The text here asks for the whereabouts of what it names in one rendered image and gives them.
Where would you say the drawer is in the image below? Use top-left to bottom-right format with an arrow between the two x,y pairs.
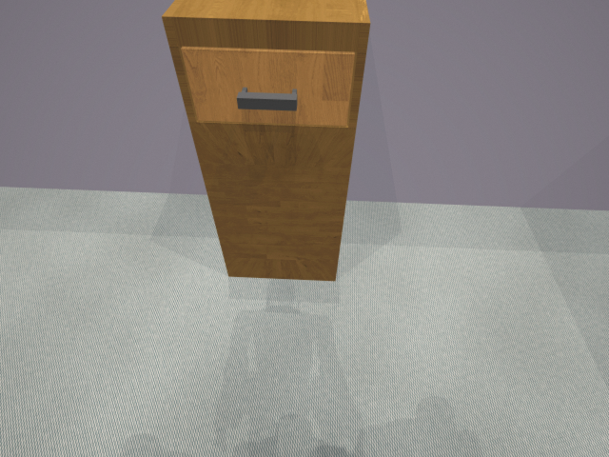
181,47 -> 355,126

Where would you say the handle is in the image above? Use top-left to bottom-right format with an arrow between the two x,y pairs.
237,88 -> 297,111

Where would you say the cabinet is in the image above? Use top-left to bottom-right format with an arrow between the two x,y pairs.
162,0 -> 370,281

